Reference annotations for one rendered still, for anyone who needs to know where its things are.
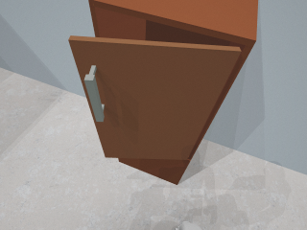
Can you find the handle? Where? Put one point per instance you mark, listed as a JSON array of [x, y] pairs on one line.
[[93, 94]]

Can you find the cupboard door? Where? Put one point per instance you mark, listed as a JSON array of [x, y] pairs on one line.
[[158, 95]]

